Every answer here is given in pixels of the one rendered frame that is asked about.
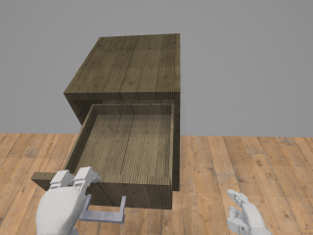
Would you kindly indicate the robot right hand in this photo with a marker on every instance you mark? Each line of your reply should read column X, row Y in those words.
column 242, row 222

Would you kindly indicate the handle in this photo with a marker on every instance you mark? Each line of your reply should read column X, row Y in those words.
column 103, row 216

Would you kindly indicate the robot left hand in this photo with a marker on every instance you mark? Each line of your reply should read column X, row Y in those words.
column 61, row 206

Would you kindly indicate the cabinet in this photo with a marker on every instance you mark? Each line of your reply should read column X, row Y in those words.
column 131, row 69

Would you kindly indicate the drawer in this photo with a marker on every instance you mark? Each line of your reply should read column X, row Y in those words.
column 131, row 146

